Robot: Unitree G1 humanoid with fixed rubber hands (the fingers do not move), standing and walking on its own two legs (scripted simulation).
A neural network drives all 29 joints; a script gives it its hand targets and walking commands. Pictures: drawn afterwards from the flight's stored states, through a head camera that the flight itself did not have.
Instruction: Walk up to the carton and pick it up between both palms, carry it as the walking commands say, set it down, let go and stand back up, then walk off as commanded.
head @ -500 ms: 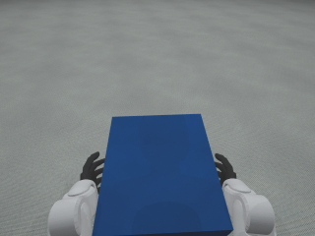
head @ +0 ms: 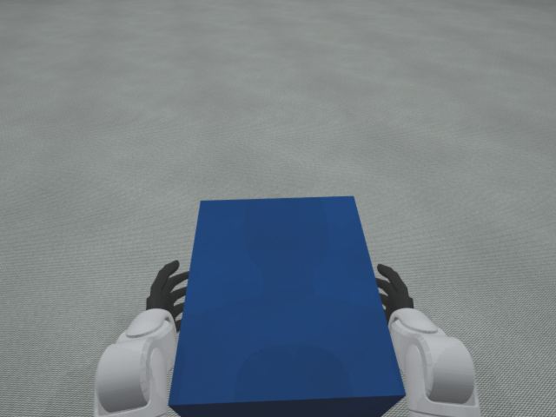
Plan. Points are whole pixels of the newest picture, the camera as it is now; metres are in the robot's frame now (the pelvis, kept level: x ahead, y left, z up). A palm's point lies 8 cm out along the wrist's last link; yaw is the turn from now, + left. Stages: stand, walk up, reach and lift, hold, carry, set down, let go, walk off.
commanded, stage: carry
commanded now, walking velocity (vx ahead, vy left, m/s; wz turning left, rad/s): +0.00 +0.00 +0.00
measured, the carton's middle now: (281, 324) +0.27 +0.00 +0.01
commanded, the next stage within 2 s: none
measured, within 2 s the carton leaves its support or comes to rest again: neither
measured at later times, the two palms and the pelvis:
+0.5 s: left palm (179, 316) +0.27 +0.14 +0.06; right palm (407, 317) +0.26 -0.17 +0.05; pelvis +0.00 -0.02 +0.00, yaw +0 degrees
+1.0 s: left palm (178, 316) +0.27 +0.14 +0.06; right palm (406, 318) +0.25 -0.17 +0.05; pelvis +0.00 -0.01 +0.00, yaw -1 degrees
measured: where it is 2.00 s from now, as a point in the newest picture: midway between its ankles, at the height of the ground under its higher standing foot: outside the picture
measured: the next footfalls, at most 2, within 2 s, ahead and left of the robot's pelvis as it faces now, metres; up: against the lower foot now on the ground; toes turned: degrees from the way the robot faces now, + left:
none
